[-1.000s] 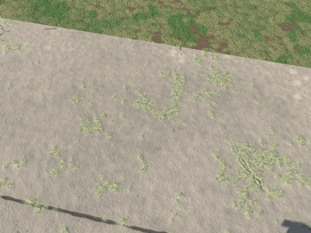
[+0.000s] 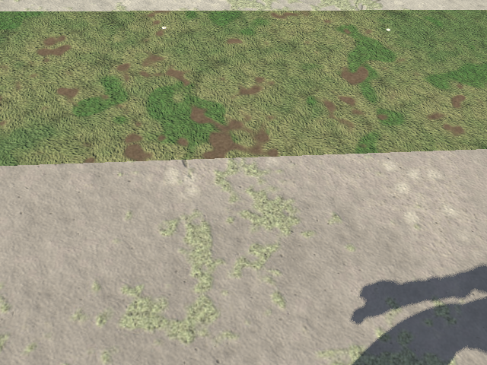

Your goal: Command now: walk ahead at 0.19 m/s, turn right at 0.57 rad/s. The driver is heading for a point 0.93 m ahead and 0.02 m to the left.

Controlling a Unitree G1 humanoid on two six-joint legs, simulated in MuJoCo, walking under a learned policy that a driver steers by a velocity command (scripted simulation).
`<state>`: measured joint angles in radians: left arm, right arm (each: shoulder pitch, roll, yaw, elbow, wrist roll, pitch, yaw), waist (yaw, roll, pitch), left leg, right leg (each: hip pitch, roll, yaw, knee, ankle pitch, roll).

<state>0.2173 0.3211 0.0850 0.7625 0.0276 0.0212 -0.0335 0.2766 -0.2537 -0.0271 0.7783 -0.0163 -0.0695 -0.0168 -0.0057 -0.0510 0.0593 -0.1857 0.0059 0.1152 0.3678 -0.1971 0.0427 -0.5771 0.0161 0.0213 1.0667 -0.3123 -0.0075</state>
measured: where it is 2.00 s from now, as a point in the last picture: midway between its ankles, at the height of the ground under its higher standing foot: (236, 267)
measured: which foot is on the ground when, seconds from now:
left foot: down 0.00-0.22, up 0.24-0.62, down 0.64-1.00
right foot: up 0.00-0.20, down 0.22-0.64, up 0.66-1.00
